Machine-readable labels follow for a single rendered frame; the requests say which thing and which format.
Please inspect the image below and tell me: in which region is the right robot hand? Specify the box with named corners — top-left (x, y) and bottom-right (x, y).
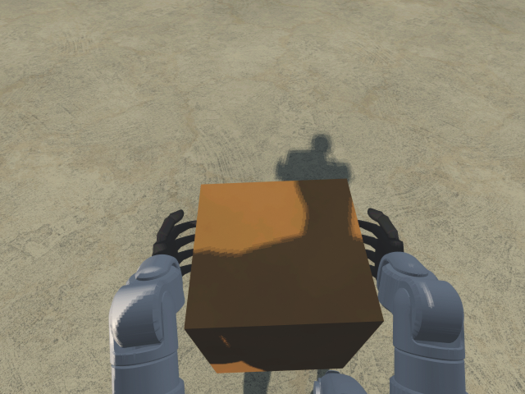
top-left (358, 208), bottom-right (404, 279)

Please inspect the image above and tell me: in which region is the carton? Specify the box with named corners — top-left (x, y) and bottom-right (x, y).
top-left (184, 179), bottom-right (384, 373)

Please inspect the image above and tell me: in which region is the robot right forearm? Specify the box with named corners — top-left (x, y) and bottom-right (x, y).
top-left (377, 252), bottom-right (468, 394)

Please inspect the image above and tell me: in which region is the left robot hand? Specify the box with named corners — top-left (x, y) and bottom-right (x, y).
top-left (152, 209), bottom-right (197, 277)

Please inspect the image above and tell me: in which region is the robot right thigh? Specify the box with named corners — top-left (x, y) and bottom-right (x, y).
top-left (313, 373), bottom-right (367, 394)

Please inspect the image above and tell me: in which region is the robot left forearm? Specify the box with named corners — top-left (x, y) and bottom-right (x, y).
top-left (108, 254), bottom-right (185, 394)

